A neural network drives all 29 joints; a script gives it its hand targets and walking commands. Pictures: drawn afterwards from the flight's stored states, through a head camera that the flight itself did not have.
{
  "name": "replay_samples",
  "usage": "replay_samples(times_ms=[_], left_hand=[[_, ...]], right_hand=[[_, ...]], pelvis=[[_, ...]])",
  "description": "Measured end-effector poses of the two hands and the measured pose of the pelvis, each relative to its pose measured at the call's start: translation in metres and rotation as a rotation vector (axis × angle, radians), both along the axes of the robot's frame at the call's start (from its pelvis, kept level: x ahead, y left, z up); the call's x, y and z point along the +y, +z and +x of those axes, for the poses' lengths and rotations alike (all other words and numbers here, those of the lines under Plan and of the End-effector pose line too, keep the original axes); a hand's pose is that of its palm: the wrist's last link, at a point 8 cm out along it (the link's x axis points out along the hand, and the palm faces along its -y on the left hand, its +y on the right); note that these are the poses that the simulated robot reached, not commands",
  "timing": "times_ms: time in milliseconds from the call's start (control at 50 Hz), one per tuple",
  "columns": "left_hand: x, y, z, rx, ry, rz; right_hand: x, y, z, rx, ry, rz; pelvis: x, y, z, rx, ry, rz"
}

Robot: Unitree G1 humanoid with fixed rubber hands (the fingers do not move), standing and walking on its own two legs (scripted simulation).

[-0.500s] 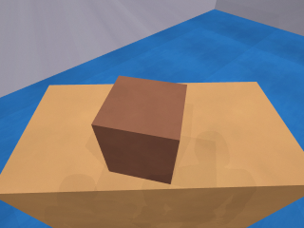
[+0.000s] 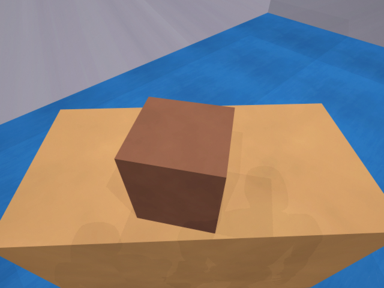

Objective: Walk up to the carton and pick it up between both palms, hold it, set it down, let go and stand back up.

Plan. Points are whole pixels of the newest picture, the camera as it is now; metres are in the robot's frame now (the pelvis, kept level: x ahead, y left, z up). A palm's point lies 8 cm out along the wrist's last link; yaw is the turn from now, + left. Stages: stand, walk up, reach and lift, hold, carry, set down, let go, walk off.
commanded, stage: stand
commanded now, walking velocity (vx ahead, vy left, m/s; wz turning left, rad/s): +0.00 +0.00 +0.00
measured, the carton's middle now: (182, 166) +0.40 +0.02 +0.01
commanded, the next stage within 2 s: none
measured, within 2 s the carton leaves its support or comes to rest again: neither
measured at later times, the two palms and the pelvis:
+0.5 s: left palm out of the picture -0.02 +0.22 -0.14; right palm out of the picture -0.02 -0.22 -0.15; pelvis -0.01 +0.00 +0.00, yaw +0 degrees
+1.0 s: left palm out of the picture -0.01 +0.22 -0.14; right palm out of the picture -0.03 -0.22 -0.15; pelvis +0.00 +0.00 +0.00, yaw +0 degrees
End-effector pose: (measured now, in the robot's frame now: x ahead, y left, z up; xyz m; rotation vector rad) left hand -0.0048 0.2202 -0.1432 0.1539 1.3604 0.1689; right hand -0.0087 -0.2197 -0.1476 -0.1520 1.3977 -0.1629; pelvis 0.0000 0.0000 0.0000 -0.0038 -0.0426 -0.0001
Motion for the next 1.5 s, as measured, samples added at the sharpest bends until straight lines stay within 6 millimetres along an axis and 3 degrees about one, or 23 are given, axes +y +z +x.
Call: replay_samples(times_ms=[740, 1500], left_hand=[[-0.003, 0.001, -0.016, 0.027, 0.019, -0.003], [0.000, -0.001, 0.000, 0.022, 0.005, -0.013]], right_hand=[[0.003, -0.001, -0.022, 0.035, -0.009, 0.008], [0.009, 0.000, -0.007, 0.019, -0.013, 0.005]], pelvis=[[0.000, 0.001, -0.008, 0.006, -0.006, -0.005], [0.005, 0.001, 0.002, 0.009, -0.015, -0.004]])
